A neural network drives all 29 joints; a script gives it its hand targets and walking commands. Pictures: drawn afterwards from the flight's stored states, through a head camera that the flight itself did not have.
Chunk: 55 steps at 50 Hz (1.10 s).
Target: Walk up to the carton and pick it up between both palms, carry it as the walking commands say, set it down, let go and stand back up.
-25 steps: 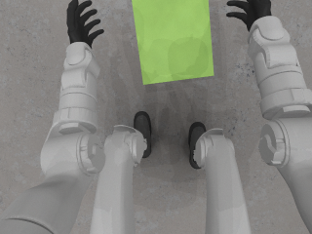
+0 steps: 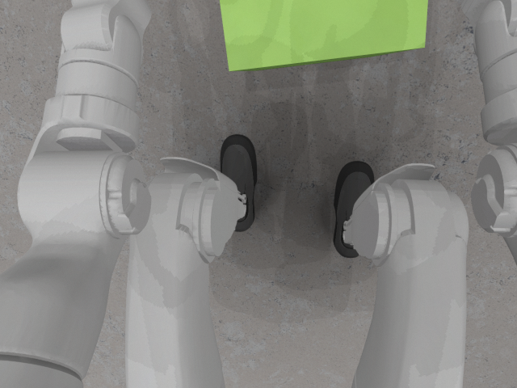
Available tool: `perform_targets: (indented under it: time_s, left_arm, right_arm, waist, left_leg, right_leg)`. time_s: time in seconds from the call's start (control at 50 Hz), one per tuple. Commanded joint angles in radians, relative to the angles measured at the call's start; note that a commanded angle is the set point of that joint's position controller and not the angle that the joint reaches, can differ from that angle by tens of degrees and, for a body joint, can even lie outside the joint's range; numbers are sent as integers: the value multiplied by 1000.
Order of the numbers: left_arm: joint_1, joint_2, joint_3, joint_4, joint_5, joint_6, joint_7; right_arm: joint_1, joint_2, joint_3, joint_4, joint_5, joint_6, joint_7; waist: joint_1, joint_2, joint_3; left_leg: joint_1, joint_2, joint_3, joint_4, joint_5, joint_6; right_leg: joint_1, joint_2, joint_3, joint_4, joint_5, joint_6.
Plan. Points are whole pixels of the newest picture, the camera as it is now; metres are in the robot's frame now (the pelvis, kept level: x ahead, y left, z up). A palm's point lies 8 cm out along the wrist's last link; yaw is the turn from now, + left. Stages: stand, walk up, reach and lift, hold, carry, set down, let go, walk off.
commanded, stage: reach and lift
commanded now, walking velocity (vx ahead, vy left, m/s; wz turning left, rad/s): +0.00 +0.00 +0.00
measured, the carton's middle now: out of the picture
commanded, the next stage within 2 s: none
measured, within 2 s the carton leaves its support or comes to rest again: leaves its support in 1.78 s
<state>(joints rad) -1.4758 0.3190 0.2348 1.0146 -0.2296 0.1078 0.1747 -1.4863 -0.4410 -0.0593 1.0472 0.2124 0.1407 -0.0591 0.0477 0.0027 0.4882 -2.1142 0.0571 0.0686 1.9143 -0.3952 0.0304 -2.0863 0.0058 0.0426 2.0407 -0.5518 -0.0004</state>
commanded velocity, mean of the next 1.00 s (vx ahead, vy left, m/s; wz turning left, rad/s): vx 0.00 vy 0.00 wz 0.00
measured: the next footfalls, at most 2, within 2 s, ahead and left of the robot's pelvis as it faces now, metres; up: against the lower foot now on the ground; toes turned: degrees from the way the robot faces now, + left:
none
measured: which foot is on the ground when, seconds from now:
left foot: down 0.00-1.00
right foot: down 0.00-1.00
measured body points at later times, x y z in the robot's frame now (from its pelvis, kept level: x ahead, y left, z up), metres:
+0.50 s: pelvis +0.00 +0.00 -0.04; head +0.39 -0.01 +0.17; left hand +0.56 +0.20 -0.24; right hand +0.57 -0.17 -0.26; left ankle +0.17 +0.12 -0.39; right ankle +0.12 -0.12 -0.39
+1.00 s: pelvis +0.00 +0.00 -0.04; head +0.39 -0.01 +0.17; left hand +0.56 +0.18 -0.24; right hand +0.57 -0.16 -0.25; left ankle +0.17 +0.12 -0.39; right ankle +0.12 -0.12 -0.39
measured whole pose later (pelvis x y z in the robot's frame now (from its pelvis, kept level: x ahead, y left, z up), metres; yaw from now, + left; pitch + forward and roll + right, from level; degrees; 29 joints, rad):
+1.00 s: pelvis +0.00 +0.00 -0.04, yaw +0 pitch +34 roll +3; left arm -1.60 0.33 0.01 1.23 -0.38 0.03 0.17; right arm -1.55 -0.43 0.03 1.15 0.25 0.04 -0.08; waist 0.05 0.00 0.52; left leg -2.23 0.04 0.06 2.04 -0.40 0.03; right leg -2.19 0.01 0.04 2.16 -0.57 0.00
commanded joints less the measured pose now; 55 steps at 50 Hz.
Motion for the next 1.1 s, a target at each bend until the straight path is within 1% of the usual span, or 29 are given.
perform_targets:
  time_s: [0.0,0.02,0.06,0.08,0.1,0.12,0.16,0.18,0.22,0.24,0.26,0.28,0.32,0.34,0.4,0.46,0.5,0.56,0.6,0.62,0.64,0.66,0.8,0.9,0.92,0.96,0.98,1.0,1.08]
  left_arm:
    - [-106,3,-17,130,-7,-28,-55]
    - [-158,45,-4,67,-5,-67,-50]
    - [-275,116,-26,-43,11,-107,-28]
    - [-285,137,-10,-70,39,-125,-14]
    - [-298,144,-15,-163,21,-140,-3]
    - [-260,129,-60,-74,-17,-145,-5]
    - [-211,46,-125,56,-51,-126,-23]
    - [-198,49,-112,146,-55,-103,-30]
    - [-162,33,-135,189,-56,-91,-40]
    - [-184,18,-116,166,-69,-83,-39]
    - [-203,57,-98,109,-65,-97,-28]
    - [-165,52,-93,174,-68,-94,-23]
    - [-217,68,-100,90,-75,-114,-7]
    - [-211,45,-125,94,-78,-108,-8]
    - [-206,71,-126,47,-101,-123,3]
    - [-214,34,-157,53,-133,-112,0]
    - [-197,32,-163,65,-116,-111,11]
    - [-187,17,-159,95,-124,-102,3]
    - [-169,2,-164,117,-107,-109,5]
    - [-201,1,-153,100,-114,-111,6]
    - [-207,-24,-176,86,-119,-108,5]
    - [-208,-21,-173,94,-114,-112,6]
    - [-259,-101,-227,91,-152,-108,0]
    - [-295,-199,-238,59,-153,-122,-11]
    - [-310,-194,-257,100,-157,-123,-12]
    - [-316,-226,-268,58,-168,-127,-24]
    - [-313,-207,-255,63,-145,-128,-20]
    - [-343,-281,-288,56,-161,-127,-29]
    - [-236,-216,-181,146,-67,-123,-6]
  right_arm:
    - [-351,-106,71,-105,-31,-75,3]
    - [-332,-46,90,-40,-10,-84,4]
    - [-324,-56,79,44,-7,-91,9]
    - [-317,-61,96,70,11,-95,8]
    - [-355,-106,71,-7,0,-105,4]
    - [-325,-97,80,57,-3,-107,-1]
    - [-324,-102,110,71,-3,-110,4]
    - [-322,-90,127,106,0,-103,8]
    - [-334,-116,85,59,17,-108,10]
    - [-357,-141,104,33,6,-118,8]
    - [-407,-157,87,-80,24,-130,-2]
    - [-419,-178,93,-38,7,-129,-8]
    - [-393,-150,116,-54,36,-131,-9]
    - [-369,-151,108,-14,28,-128,-6]
    - [-368,-152,145,-62,51,-133,-19]
    - [-351,-158,116,-95,45,-132,-27]
    - [-370,-145,140,-101,61,-134,-33]
    - [-312,-123,138,-3,45,-122,-24]
    - [-335,-100,136,-23,53,-121,-24]
    - [-363,-96,157,-40,52,-127,-24]
    - [-345,-86,150,-16,51,-127,-22]
    - [-375,-63,182,-70,67,-133,-23]
    - [-388,-38,153,1,39,-129,-27]
    - [-427,79,222,-38,64,-142,-11]
    - [-431,78,199,-7,76,-138,-9]
    - [-457,126,221,-32,62,-134,4]
    - [-416,145,203,-9,62,-135,3]
    - [-480,171,218,-44,70,-142,11]
    - [-425,158,196,19,33,-127,14]
  waist:
    - [46,-131,-1335]
    - [65,-164,-1350]
    - [41,-100,-1389]
    - [73,-67,-1390]
    - [37,-85,-1515]
    - [-2,-74,-1470]
    - [-24,-46,-1374]
    - [-18,-85,-1345]
    - [-8,-24,-1271]
    - [-42,-94,-1343]
    - [-4,-62,-1402]
    - [9,-96,-1375]
    - [27,-74,-1502]
    - [2,-68,-1497]
    - [23,-90,-1601]
    - [-37,-81,-1636]
    - [12,-73,-1611]
    - [-22,-100,-1527]
    - [20,-36,-1483]
    - [12,-100,-1512]
    - [-7,-94,-1528]
    - [18,-89,-1532]
    - [-33,-65,-1475]
    - [-7,-91,-1505]
    - [-16,-55,-1464]
    - [-25,-103,-1496]
    - [3,-65,-1486]
    - [-14,-70,-1510]
    - [26,-121,-1411]
  left_leg:
    - [530,-86,-76,2,85,-46]
    - [492,-89,-70,22,139,-42]
    - [611,-87,-79,30,161,-51]
    - [618,-80,-69,34,170,-52]
    - [687,-89,-75,51,252,-59]
    - [725,-86,-87,67,286,-54]
    - [718,-77,-96,75,243,-63]
    - [678,-75,-102,69,233,-57]
    - [619,-80,-89,62,147,-65]
    - [648,-88,-107,57,151,-64]
    - [615,-88,-78,80,180,-71]
    - [585,-95,-89,82,188,-67]
    - [660,-84,-72,96,257,-74]
    - [698,-85,-86,87,256,-73]
    - [701,-94,-70,90,297,-74]
    - [727,-93,-80,97,290,-70]
    - [742,-98,-82,90,321,-70]
    - [676,-100,-87,73,242,-64]
    - [684,-102,-75,60,229,-69]
    - [666,-98,-83,72,251,-63]
    - [696,-105,-92,68,261,-60]
    - [692,-98,-70,87,286,-67]
    - [692,-110,-79,66,210,-73]
    - [665,-125,-82,65,253,-61]
    - [672,-123,-71,67,239,-66]
    - [710,-127,-85,63,249,-56]
    - [695,-130,-74,73,258,-59]
    - [708,-133,-80,71,260,-58]
    - [672,-136,-74,66,227,-48]
  right_leg:
    - [349,-7,-31,-173,87,-6]
    - [360,-2,-20,-147,156,7]
    - [320,9,-47,-80,167,4]
    - [295,9,-27,-77,167,-6]
    - [336,9,-39,-62,221,-8]
    - [267,13,-51,-47,217,-1]
    - [212,2,-41,-57,150,-8]
    - [227,-8,-50,-63,141,-1]
    - [196,-8,-49,-74,80,-9]
    - [250,-9,-71,-58,94,-1]
    - [283,-3,-45,-69,127,-9]
    - [288,-8,-55,-54,141,1]
    - [343,-6,-42,-46,193,-2]
    - [313,-2,-59,-37,182,-5]
    - [414,4,-53,-35,242,-2]
    - [416,4,-60,-25,235,-2]
    - [364,9,-64,-26,238,-4]
    - [358,4,-60,-36,181,-4]
    - [332,7,-44,-54,161,-5]
    - [357,5,-43,-41,191,0]
    - [357,11,-54,-31,201,-6]
    - [353,15,-38,-56,209,-3]
    - [356,16,-41,-61,150,-15]
    - [397,27,-43,-55,201,-9]
    - [363,29,-51,-60,190,-10]
    - [357,33,-58,-50,176,-3]
    - [377,42,-45,-43,205,-17]
    - [367,45,-50,-49,199,-17]
    - [326,51,-46,-52,157,2]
